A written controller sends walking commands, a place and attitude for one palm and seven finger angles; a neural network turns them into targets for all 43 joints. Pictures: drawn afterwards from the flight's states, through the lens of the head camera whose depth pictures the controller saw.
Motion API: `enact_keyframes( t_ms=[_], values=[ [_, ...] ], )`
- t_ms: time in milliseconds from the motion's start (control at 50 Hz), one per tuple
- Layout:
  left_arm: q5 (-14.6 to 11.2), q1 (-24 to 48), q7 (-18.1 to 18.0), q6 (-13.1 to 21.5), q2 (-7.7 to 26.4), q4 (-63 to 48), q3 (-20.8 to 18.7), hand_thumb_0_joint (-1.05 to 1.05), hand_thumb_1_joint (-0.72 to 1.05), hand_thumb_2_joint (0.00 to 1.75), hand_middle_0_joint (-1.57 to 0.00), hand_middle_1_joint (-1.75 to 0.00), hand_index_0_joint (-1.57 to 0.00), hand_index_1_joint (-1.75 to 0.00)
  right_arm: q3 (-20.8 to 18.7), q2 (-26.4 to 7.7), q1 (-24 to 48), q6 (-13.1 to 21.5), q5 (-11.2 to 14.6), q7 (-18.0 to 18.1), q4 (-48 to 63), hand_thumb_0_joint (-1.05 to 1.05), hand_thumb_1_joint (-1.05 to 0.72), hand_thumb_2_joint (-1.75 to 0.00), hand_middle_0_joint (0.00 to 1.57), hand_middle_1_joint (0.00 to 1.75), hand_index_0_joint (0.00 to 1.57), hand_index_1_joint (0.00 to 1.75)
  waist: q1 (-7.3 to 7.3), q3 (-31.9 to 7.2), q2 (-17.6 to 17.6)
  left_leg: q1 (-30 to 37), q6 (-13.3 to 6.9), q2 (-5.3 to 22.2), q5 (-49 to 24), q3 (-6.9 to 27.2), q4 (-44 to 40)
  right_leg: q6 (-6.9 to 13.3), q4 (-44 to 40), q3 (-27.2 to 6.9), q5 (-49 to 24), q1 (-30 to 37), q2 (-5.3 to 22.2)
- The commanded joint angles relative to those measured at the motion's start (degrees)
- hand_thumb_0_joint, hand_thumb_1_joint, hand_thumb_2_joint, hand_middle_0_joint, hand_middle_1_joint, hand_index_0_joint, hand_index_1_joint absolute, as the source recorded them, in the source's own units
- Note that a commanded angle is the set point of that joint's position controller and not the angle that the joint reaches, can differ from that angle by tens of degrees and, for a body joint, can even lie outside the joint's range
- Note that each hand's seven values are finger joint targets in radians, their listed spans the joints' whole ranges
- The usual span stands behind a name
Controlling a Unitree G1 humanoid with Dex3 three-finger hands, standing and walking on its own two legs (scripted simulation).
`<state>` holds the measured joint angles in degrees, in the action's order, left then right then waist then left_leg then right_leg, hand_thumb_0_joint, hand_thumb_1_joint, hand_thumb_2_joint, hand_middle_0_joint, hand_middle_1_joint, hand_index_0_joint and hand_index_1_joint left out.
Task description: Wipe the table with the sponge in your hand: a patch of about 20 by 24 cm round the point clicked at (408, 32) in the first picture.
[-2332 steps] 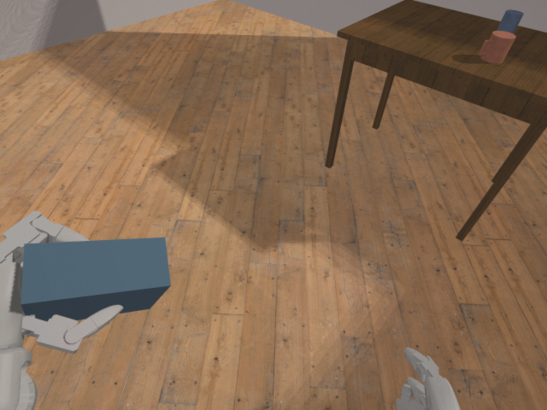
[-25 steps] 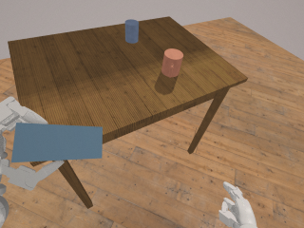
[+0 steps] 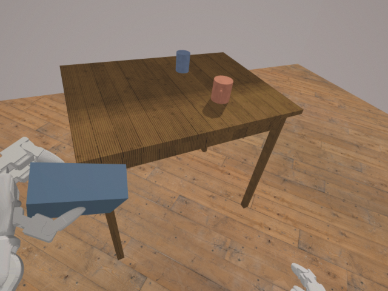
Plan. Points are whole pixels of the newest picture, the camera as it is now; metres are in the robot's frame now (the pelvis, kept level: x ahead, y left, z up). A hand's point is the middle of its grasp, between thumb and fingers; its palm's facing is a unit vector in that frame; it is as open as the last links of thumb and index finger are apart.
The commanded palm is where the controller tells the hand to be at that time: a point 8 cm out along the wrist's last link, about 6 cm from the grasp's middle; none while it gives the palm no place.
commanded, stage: stop stepping back and stand still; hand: left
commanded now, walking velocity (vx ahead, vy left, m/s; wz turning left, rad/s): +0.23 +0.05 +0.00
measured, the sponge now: (91, 191) +0.24 +0.19 +0.15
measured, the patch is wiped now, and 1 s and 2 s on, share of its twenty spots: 1.00 1.00 1.00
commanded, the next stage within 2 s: stand and wait in 0.56 s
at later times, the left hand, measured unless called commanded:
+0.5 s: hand (39, 235) +0.15 +0.22 +0.18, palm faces +0.35 -0.89 -0.28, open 9.9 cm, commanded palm +0.10 +0.27 +0.21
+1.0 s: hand (22, 216) +0.16 +0.24 +0.19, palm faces +0.41 -0.84 -0.35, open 9.9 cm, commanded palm +0.12 +0.28 +0.21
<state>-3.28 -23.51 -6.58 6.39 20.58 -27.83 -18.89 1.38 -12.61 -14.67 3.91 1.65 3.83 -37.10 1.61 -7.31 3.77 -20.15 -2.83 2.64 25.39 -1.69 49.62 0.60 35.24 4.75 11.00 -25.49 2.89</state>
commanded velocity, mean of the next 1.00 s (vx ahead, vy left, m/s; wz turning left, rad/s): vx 0.07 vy -0.02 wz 0.00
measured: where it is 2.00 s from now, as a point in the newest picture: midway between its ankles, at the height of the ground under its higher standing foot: outside the picture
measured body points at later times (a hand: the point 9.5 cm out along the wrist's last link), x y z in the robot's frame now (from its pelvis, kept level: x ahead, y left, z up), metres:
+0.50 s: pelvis -0.06 +0.00 +0.00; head -0.08 +0.02 +0.45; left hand +0.12 +0.27 +0.19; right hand +0.09 -0.25 -0.07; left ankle -0.04 +0.12 -0.71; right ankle +0.02 -0.11 -0.72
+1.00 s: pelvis -0.04 +0.00 +0.02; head -0.04 +0.02 +0.47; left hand +0.13 +0.29 +0.21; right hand +0.14 -0.22 -0.05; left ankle -0.02 +0.12 -0.72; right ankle -0.02 -0.12 -0.72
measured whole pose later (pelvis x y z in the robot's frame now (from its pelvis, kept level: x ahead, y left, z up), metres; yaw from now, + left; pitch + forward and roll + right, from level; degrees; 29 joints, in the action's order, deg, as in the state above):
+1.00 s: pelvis -0.04 +0.00 +0.02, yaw +1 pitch -1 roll -1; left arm -2.9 -27.8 -9.2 7.4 22.1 -32.7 -18.7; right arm 1.8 -11.1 -10.8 5.4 0.4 4.0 -35.2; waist -0.8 0.8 1.5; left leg -14.3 0.1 1.3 14.6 -0.1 30.3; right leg 0.1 27.9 2.8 13.0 -13.4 0.3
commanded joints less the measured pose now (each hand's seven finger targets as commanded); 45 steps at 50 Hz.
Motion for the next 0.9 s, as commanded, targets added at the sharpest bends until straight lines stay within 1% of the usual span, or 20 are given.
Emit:
enact_keyframes(
  t_ms=[0, 20, 40, 60, 120, 200, 240, 260, 300, 360, 420, 460, 500, 540, 600, 640, 680, 720, 840, 880],
  values=[
    [-0.63, 4.76, -2.18, 4.81, 11.86, -20.88, -6.96, 0.0, 0.1, 1.3, -1.2, -1.6, -1.2, -1.6, -2.27, -7.18, 6.17, 5.76, -0.61, 1.41, 11.11, 0.0, -0.9, -0.9, 0.2, 0.3, 0.2, 0.3, -0.44, -1.37, -20.12, 6.27, -4.98, 5.4, 9.29, 8.34, -35.09, 1.58, 10.23, -2.67, 19.8, -1.41, -0.65],
    [-0.03, 5.24, -2.35, 5.21, 12.39, -23.52, -7.33, 0.0, 0.1, 1.3, -1.2, -1.6, -1.2, -1.6, -2.74, -7.09, 6.95, 6.53, -0.59, 1.2, 12.37, 0.0, -0.9, -0.9, 0.2, 0.3, 0.2, 0.3, -0.73, -0.23, -29.76, 8.2, -8.1, 13.01, 3.84, 17.46, -36.75, -1.07, 25.85, 2.5, 20.5, -9.39, -6.07],
    [0.88, 4.74, -2.7, 5.74, 14.79, -24.09, -10.16, 0.0, 0.1, 1.3, -1.2, -1.6, -1.2, -1.6, -3.63, -6.96, 6.87, 7.27, -0.26, 1.06, 13.79, 0.0, -0.9, -0.9, 0.2, 0.3, 0.2, 0.3, -1.11, -0.93, -26.56, 8.19, -9.73, 16.38, -2.69, 19.86, -36.87, -1.14, 35.46, -0.87, 19.82, -14.3, -4.42],
    [1.29, 6.16, -2.76, 5.86, 13.47, -25.34, -8.02, 0.0, 0.1, 1.3, -1.2, -1.6, -1.2, -1.6, -2.48, -4.28, 6.23, 7.59, 0.01, 0.12, 11.24, 0.0, -0.9, -0.9, 0.2, 0.3, 0.2, 0.3, 0.7, 2.33, -25.57, 6.95, -10.52, 14.99, -5.35, 21.65, -35.94, -0.41, 38.41, -5.47, 15.95, -18.83, -1.51],
    [0.05, 6.26, -1.62, 4.86, 10.39, -13.76, -5.81, 0.0, 0.1, 1.3, -1.2, -1.6, -1.2, -1.6, -2.23, -5.63, 5.44, 7.93, 0.57, -1.02, 7.25, 0.0, -0.9, -0.9, 0.2, 0.3, 0.2, 0.3, -0.75, 8.72, -11.02, 3.69, -7.59, 14.36, -10.74, 13.3, -32.41, -0.32, 24.98, -5.98, 10.42, -14.03, 1.68],
    [-0.83, 8.05, -1.12, 2.69, 8.76, -4.54, -5.06, 0.0, 0.1, 1.3, -1.2, -1.6, -1.2, -1.6, -1.74, -6.91, 6.15, 6.4, -0.18, 0.51, 8.95, 0.0, -0.9, -0.9, 0.2, 0.3, 0.2, 0.3, -1.19, 8.51, -13.16, -1.89, -5.02, 11.98, 4.88, 9.24, -30.51, -0.28, 2.3, -0.18, 10.81, 5.14, -1.66],
    [-0.53, 5.65, -0.89, 1.63, 7.21, -2.37, -3.6, 0.0, 0.1, 1.3, -1.2, -1.6, -1.2, -1.6, -1.74, -7.29, 6.73, 5.3, 0.08, 0.52, 10.09, 0.0, -0.9, -0.9, 0.2, 0.3, 0.2, 0.3, -1.94, 6.97, -9.64, -7.28, -3.59, 7.32, 12.08, 5.61, -21.85, -0.2, -5.09, 3.46, 7.88, 15.5, -4.66],
    [-0.62, 4.84, -0.86, 1.39, 7.18, -2.31, -3.19, 0.0, 0.1, 1.3, -1.2, -1.6, -1.2, -1.6, -2.04, -7.2, 7.52, 4.73, -0.06, 0.47, 10.7, 0.0, -0.9, -0.9, 0.2, 0.3, 0.2, 0.3, -2.85, 5.78, -2.8, -13.14, -2.63, 4.25, 13.58, 2.95, -11.42, 1.85, -8.38, -0.94, 10.15, 20.65, -2.08],
    [-0.27, 8.61, -0.42, 1.86, 10.45, -6.6, -4.15, 0.0, 0.1, 1.3, -1.2, -1.6, -1.2, -1.6, -2.89, -5.99, 8.84, 3.82, 0.08, 0.07, 11.27, 0.0, -0.9, -0.9, 0.2, 0.3, 0.2, 0.3, -2.37, 3.85, 18.39, -19.31, 0.13, -2.96, 6.8, 0.12, 17.8, 10.03, -24.26, -34.26, 23.14, 17.14, 16.99],
    [-0.08, 11.59, -0.73, 3.79, 13.12, -14.53, -6.56, 0.0, 0.1, 1.3, -1.2, -1.6, -1.2, -1.6, -2.46, -5.39, 9.13, 3.53, -0.72, -0.54, 8.68, 0.0, -0.9, -0.9, 0.2, 0.3, 0.2, 0.3, -0.7, 2.7, 8.28, -10.6, 0.59, 1.44, 0.58, 4.08, 18.4, 10.91, -24.25, -28.55, 30.54, 4.57, 16.56],
    [-0.37, 6.21, -2.23, 3.98, 13.01, -24.05, -6.84, 0.0, 0.1, 1.3, -1.2, -1.6, -1.2, -1.6, -1.27, -3.14, 10.25, 2.96, -1.37, 0.26, 9.49, 0.0, -0.9, -0.9, 0.2, 0.3, 0.2, 0.3, -0.38, 1.66, -1.04, 7.17, -0.42, 2.05, -0.4, 0.95, -1.93, 8.58, -20.42, -15.16, 28.15, -6.75, 13.3],
    [-0.36, 2.86, -3.38, 4.06, 12.97, -26.08, -6.83, 0.0, 0.1, 1.3, -1.2, -1.6, -1.2, -1.6, -1.08, -4.37, 9.38, 3.43, -1.74, 1.51, 9.75, 0.0, -0.9, -0.9, 0.2, 0.3, 0.2, 0.3, -0.04, 1.79, -11.49, 11.19, -0.34, -0.06, 1.14, 0.64, -19.22, 5.69, -10.36, -8.91, 29.23, -5.96, 7.06],
    [-0.37, 3.7, -4.88, 4.14, 10.79, -26.15, -6.34, 0.0, 0.1, 1.3, -1.2, -1.6, -1.2, -1.6, -1.36, -6.69, 8.79, 4.42, -1.75, 1.58, 10.93, 0.0, -0.9, -0.9, 0.2, 0.3, 0.2, 0.3, -0.75, 5.52, -30.52, 2.63, -6.61, 15.07, 23.34, 27.49, -41.63, 0.07, 13.55, -0.55, 20.85, -4.99, -4.6],
    [0.16, 7.72, -5.15, 4.22, 12.87, -22.2, -8.93, 0.0, 0.1, 1.3, -1.2, -1.6, -1.2, -1.6, -2.83, -5.64, 8.0, 5.38, -0.99, 1.3, 11.05, 0.0, -0.9, -0.9, 0.2, 0.3, 0.2, 0.3, -1.44, 4.22, -18.1, -1.2, -6.51, 14.15, 12.33, 22.77, -39.37, -1.11, 19.76, -4.71, 16.4, -0.61, -2.78],
    [-0.01, 3.54, -4.33, 2.69, 9.06, -11.21, -6.55, 0.0, 0.1, 1.3, -1.2, -1.6, -1.2, -1.6, -1.94, -5.51, 7.83, 5.74, -0.54, 0.46, 9.94, 0.0, -0.9, -0.9, 0.2, 0.3, 0.2, 0.3, -1.52, 4.96, -15.84, -1.55, -2.73, 8.46, 1.16, 12.41, -31.08, -1.5, -1.28, -1.96, 11.22, 9.4, -3.02],
    [0.09, -0.35, -2.97, 2.48, 6.34, -5.5, -4.19, 0.0, 0.1, 1.3, -1.2, -1.6, -1.2, -1.6, -1.98, -5.98, 8.19, 5.26, -0.25, 0.2, 10.59, 0.0, -0.9, -0.9, 0.2, 0.3, 0.2, 0.3, -1.47, 5.66, -7.97, -4.0, -0.38, 4.14, -2.15, 7.41, -23.73, -0.8, -13.03, -1.84, 2.0, 16.43, -3.02],
    [-0.13, 0.41, -1.68, 3.11, 7.34, -5.98, -3.76, 0.0, 0.1, 1.3, -1.2, -1.6, -1.2, -1.6, -2.83, -6.21, 8.53, 4.33, -0.54, -0.38, 11.34, 0.0, -0.9, -0.9, 0.2, 0.3, 0.2, 0.3, -0.65, 5.85, 4.31, -5.4, 1.6, 0.12, -5.2, 3.67, -9.98, 4.24, -19.54, -17.25, 2.01, 13.23, 7.7],
    [-0.44, 3.97, -1.78, 3.81, 8.24, -10.35, -3.93, 0.0, 0.1, 1.3, -1.2, -1.6, -1.2, -1.6, -3.03, -5.34, 8.12, 4.32, -0.54, -0.81, 10.11, 0.0, -0.9, -0.9, 0.2, 0.3, 0.2, 0.3, -0.23, 1.08, 6.82, 0.76, 1.94, -0.02, -6.83, 3.19, -10.07, 5.7, -20.27, -18.37, 6.48, 11.02, 11.25],
    [0.11, 3.0, -3.64, 5.47, 13.21, -23.64, -8.19, 0.0, 0.1, 1.3, -1.2, -1.6, -1.2, -1.6, -2.33, -5.97, 11.2, 4.95, -1.64, 0.68, 11.55, 0.0, -0.9, -0.9, 0.2, 0.3, 0.2, 0.3, -1.93, 1.21, -13.3, 7.2, -0.35, 4.32, -16.8, 9.64, -27.22, 0.7, -8.91, -6.96, -2.14, 11.66, 0.8],
    [0.23, 1.98, -4.21, 5.31, 11.56, -21.55, -7.35, 0.0, 0.1, 1.3, -1.2, -1.6, -1.2, -1.6, -2.0, -5.32, 11.14, 4.93, -1.34, 0.73, 10.88, 0.0, -0.9, -0.9, 0.2, 0.3, 0.2, 0.3, -2.44, 0.09, -12.19, 6.29, -0.41, 5.09, -20.81, 10.09, -27.82, -0.34, -8.08, -4.68, -4.91, 15.21, -0.9]
  ],
)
